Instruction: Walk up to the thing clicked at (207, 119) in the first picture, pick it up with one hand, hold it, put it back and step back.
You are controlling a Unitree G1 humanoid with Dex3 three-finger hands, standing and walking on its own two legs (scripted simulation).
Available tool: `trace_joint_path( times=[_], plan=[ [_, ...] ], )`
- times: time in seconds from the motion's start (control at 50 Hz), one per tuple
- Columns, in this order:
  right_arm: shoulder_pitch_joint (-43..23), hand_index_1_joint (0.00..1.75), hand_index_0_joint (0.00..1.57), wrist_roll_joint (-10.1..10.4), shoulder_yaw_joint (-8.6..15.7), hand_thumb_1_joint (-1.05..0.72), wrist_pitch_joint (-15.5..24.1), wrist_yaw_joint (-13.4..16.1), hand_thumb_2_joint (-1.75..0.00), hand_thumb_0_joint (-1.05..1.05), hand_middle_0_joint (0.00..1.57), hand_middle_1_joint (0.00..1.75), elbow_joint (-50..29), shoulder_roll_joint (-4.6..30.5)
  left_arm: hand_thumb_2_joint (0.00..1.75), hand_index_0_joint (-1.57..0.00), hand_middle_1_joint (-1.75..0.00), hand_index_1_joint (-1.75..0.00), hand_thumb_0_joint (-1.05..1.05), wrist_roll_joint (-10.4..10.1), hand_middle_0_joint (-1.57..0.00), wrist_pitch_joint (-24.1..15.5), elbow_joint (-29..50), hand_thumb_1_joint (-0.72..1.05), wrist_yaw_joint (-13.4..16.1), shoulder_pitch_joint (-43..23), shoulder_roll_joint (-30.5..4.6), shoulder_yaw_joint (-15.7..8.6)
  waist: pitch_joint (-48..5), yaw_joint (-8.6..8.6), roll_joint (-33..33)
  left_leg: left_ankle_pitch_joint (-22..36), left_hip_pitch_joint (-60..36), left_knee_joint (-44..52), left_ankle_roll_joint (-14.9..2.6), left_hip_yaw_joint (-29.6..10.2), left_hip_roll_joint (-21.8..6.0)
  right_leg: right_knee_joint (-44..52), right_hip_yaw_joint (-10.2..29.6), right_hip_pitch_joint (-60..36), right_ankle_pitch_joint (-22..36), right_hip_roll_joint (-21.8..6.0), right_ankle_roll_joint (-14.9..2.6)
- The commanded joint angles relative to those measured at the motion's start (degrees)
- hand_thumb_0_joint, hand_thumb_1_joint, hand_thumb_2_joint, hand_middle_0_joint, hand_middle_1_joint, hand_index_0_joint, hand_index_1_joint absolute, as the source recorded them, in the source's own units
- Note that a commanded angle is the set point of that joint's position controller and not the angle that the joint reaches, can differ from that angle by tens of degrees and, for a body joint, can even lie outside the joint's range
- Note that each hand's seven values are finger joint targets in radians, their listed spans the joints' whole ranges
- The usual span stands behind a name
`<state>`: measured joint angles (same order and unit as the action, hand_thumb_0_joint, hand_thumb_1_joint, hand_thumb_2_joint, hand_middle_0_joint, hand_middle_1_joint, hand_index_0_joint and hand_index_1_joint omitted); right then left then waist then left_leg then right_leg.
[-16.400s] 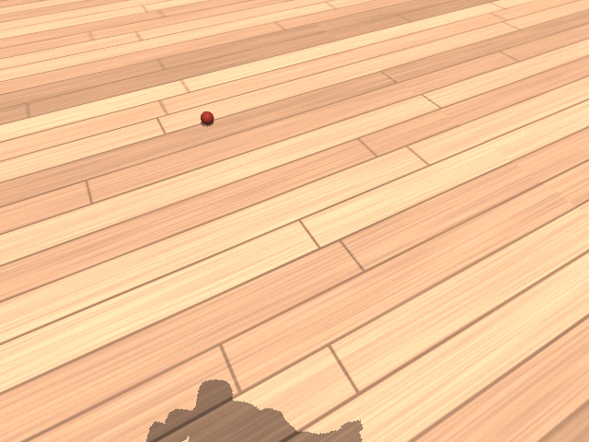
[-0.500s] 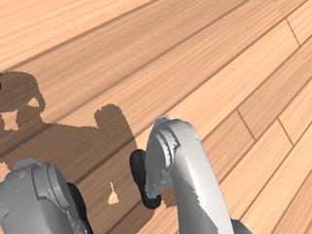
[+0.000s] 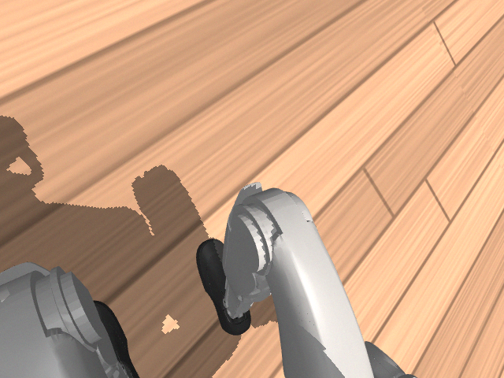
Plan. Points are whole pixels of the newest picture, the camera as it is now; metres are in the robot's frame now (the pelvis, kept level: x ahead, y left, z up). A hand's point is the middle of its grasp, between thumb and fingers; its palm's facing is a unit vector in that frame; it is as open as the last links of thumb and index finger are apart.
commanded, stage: rest palm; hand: left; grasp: from above
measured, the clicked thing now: out of the picture +0.50 +0.29 -0.27
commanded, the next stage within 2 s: close in 0.06 s
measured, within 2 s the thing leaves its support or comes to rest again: neither
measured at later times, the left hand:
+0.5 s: hand out of the picture +0.48 +0.29 -0.24, palm faces -0.45 -0.14 -0.88, open 14.0 cm
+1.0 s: hand out of the picture +0.49 +0.29 -0.24, palm faces -0.42 -0.13 -0.90, open 12.2 cm
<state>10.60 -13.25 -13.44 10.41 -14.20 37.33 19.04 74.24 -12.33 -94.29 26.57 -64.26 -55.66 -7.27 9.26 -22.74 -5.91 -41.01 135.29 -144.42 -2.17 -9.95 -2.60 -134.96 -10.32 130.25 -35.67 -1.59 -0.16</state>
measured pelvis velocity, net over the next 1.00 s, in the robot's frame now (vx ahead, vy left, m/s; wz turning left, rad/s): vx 0.00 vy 0.00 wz -0.05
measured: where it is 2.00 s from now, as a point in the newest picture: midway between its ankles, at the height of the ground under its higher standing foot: (176, 335)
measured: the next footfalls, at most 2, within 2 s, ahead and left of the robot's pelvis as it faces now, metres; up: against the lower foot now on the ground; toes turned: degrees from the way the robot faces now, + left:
none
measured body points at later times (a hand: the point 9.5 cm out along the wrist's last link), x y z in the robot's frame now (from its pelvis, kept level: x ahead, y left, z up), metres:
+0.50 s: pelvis +0.00 +0.00 +0.00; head +0.29 +0.10 +0.32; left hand +0.50 +0.30 -0.19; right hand +0.01 -0.25 -0.06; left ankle +0.07 +0.12 -0.27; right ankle +0.12 -0.11 -0.27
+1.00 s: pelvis +0.00 +0.00 +0.00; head +0.28 +0.11 +0.33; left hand +0.50 +0.29 -0.19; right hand +0.02 -0.24 -0.05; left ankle +0.06 +0.12 -0.27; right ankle +0.12 -0.11 -0.27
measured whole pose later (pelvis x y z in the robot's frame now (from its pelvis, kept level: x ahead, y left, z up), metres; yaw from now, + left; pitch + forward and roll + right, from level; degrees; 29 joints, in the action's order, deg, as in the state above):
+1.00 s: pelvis +0.00 +0.00 +0.00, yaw -3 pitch +29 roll -14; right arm 9.0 -14.4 -17.1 14.2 -15.7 35.6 20.1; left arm 75.8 -10.6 -100.0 33.9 -65.6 -58.6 -7.4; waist 9.8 -24.9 -7.3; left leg -41.3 135.5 -145.7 -2.6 -12.1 -3.2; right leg -134.0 -12.0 129.6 -34.4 -0.2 0.8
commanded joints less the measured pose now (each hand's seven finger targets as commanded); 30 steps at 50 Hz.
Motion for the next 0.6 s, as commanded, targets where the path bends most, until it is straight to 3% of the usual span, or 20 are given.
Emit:
trace_joint_path(
  times=[0.0,0.06,0.08,0.1,0.14,0.16,0.2,0.26,0.28,0.3,0.32,0.38,0.4,0.44,0.48,0.58],
  plan=[
    [13.63,0.30,0.20,-0.29,4.38,-0.89,0.19,0.39,-0.90,0.00,0.20,0.30,1.64,17.40,1.07,-0.04,-0.95,-0.99,0.00,0.71,-0.08,-2.64,8.26,-0.57,4.27,-17.57,-12.59,0.26,-40.84,-3.49,31.46,12.99,-32.27,14.26,1.59,2.81,0.59,11.21,-3.29,-21.00,12.54,3.97,-1.10],
    [12.48,0.30,0.20,-0.52,3.92,-0.90,0.41,0.23,-0.90,0.00,0.20,0.30,1.12,17.67,1.11,-0.03,-0.95,-1.01,0.00,2.61,-0.09,-1.99,4.73,-0.58,6.73,-16.31,-13.17,-0.04,-38.22,-3.31,31.23,12.44,-30.77,14.79,1.72,2.14,0.44,10.47,-3.91,-18.87,12.43,4.16,-1.24],
    [12.42,0.30,0.20,-0.58,4.18,-0.90,0.42,0.25,-0.90,0.00,0.20,0.30,1.18,18.19,1.12,-0.03,-0.96,-1.01,0.00,2.96,-0.09,-1.82,6.26,-0.59,7.67,-16.83,-14.59,-1.08,-39.85,-2.71,32.40,13.31,-31.15,15.36,1.84,2.16,0.44,10.59,-3.97,-19.79,13.03,4.37,-1.38],
    [12.18,0.30,0.20,-0.63,4.45,-0.90,0.71,0.17,-0.90,0.00,0.20,0.30,0.71,18.69,1.13,-0.04,-0.96,-1.02,0.00,3.47,-0.10,-1.14,4.00,-0.58,8.14,-16.79,-13.31,-0.30,-37.79,-3.62,31.78,13.49,-30.83,14.56,1.76,2.09,0.31,10.01,-3.80,-18.29,13.55,4.20,-1.27],
    [11.72,0.30,0.20,-0.63,3.96,-0.90,1.07,-0.16,-0.90,0.00,0.20,0.30,0.77,18.48,1.19,-0.05,-0.98,-1.05,0.00,3.38,-0.12,-0.13,1.58,-0.57,9.56,-15.89,-13.73,-1.34,-36.54,-3.35,30.41,13.85,-28.38,14.50,1.46,2.27,0.42,10.34,-3.91,-18.97,14.10,4.49,-1.20],
    [11.82,0.30,0.20,-0.95,3.90,-0.89,1.56,-0.50,-0.90,0.00,0.20,0.30,0.25,18.66,1.16,-0.07,-0.97,-1.03,0.00,3.05,-0.13,0.47,-0.42,-0.52,9.65,-15.81,-12.10,-0.84,-34.10,-4.66,28.32,13.07,-26.96,13.79,1.14,2.19,0.43,10.35,-3.92,-18.13,13.87,4.36,-0.86],
    [12.10,0.30,0.20,-0.87,4.01,-0.89,2.01,-0.74,-0.90,0.00,0.20,0.30,0.05,19.40,1.12,-0.07,-0.96,-1.01,0.00,2.97,-0.12,1.47,0.69,-0.52,10.10,-15.93,-14.25,-2.24,-35.37,-4.17,28.40,14.49,-27.16,13.99,1.06,2.42,0.44,10.81,-3.74,-19.91,14.87,4.72,-0.86],
    [12.24,0.30,0.20,-0.75,4.29,-0.89,2.50,-1.00,-0.90,0.00,0.20,0.30,-0.10,19.84,1.05,-0.07,-0.95,-0.99,0.00,1.74,-0.11,2.76,-0.97,-0.52,9.79,-16.13,-14.29,-2.89,-36.67,-4.03,29.74,14.38,-29.26,15.14,1.55,1.27,0.19,10.19,-4.17,-19.48,14.32,4.30,-1.03],
    [11.93,0.30,0.20,-0.72,3.55,-0.89,2.87,-1.31,-0.90,0.00,0.20,0.30,-0.38,19.45,1.02,-0.08,-0.95,-0.98,0.00,1.75,-0.11,2.99,-2.25,-0.51,9.15,-16.41,-13.55,-2.03,-34.42,-5.07,28.53,12.39,-27.51,14.70,1.33,0.97,0.11,9.89,-4.32,-18.16,12.93,4.19,-0.83],
    [12.50,0.30,0.20,-0.76,3.37,-0.89,2.95,-1.43,-0.90,0.00,0.20,0.30,-0.59,19.57,1.01,-0.07,-0.95,-0.98,0.00,1.27,-0.10,2.97,-0.25,-0.51,8.54,-16.99,-14.15,-2.61,-35.53,-5.30,28.99,13.57,-28.39,14.83,1.36,1.04,0.15,10.29,-4.40,-19.12,13.52,4.12,-0.75],
    [11.97,0.30,0.20,-0.62,3.08,-0.89,3.15,-1.40,-0.90,0.00,0.20,0.30,-0.79,19.47,1.00,-0.06,-0.96,-0.98,0.00,0.80,-0.09,3.07,-0.22,-0.52,7.85,-17.02,-14.19,-1.95,-35.91,-5.33,28.83,12.84,-28.34,14.26,1.15,1.21,0.16,10.17,-4.10,-19.50,13.10,4.19,-0.76],
    [12.62,0.30,0.20,-0.33,3.09,-0.89,2.88,-0.99,-0.90,0.00,0.20,0.30,-0.52,19.46,1.02,-0.07,-0.95,-0.99,0.00,0.34,-0.11,2.76,2.76,-0.51,7.07,-17.85,-16.78,-3.02,-39.38,-4.53,30.12,14.63,-29.20,13.65,1.00,1.84,0.26,10.91,-3.63,-23.06,14.76,4.12,-0.72],
    [12.06,0.30,0.20,-0.50,2.36,-0.89,2.97,-1.04,-0.90,0.00,0.20,0.30,-0.66,18.95,1.02,-0.08,-0.96,-0.99,0.00,0.14,-0.11,2.70,0.00,-0.51,6.53,-16.00,-14.99,-1.32,-36.82,-5.03,28.41,12.43,-26.95,13.24,0.74,2.15,0.32,10.87,-3.46,-22.77,13.31,4.39,-0.69],
    [11.66,0.30,0.20,-0.35,2.25,-0.90,3.05,-0.85,-0.90,0.00,0.20,0.30,-0.46,18.80,1.05,-0.07,-0.97,-1.01,0.00,-0.33,-0.11,2.16,1.35,-0.52,5.98,-15.86,-15.15,-0.79,-36.64,-4.89,28.12,11.38,-26.06,12.92,0.63,2.34,0.35,11.41,-3.45,-22.78,12.52,4.56,-0.66],
    [12.14,0.30,0.20,-0.14,2.72,-0.90,2.68,-0.32,-0.90,0.00,0.20,0.30,0.06,19.06,1.04,-0.08,-0.98,-1.01,0.00,-0.65,-0.11,1.32,5.46,-0.50,5.96,-17.32,-16.81,-1.81,-40.31,-3.69,31.02,13.02,-29.01,13.60,1.12,1.99,0.22,11.46,-3.79,-23.45,13.46,4.50,-0.97],
    [11.63,0.30,0.20,-0.27,1.93,-0.89,2.39,-0.38,-0.90,0.00,0.20,0.30,0.20,18.59,1.06,-0.12,-1.00,-1.03,0.00,-0.68,-0.15,0.32,3.43,-0.44,6.14,-15.41,-14.52,0.33,-38.32,-4.48,29.02,14.11,-26.68,12.53,0.91,2.13,0.10,11.49,-4.14,-24.59,14.93,5.12,-0.80]
  ],
)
